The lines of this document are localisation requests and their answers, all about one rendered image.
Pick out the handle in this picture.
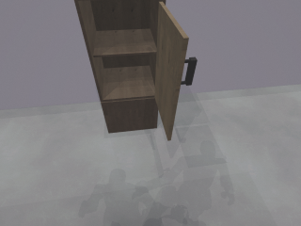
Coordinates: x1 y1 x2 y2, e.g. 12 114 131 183
181 56 198 86

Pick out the cupboard door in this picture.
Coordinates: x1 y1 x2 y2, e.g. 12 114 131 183
154 1 189 141

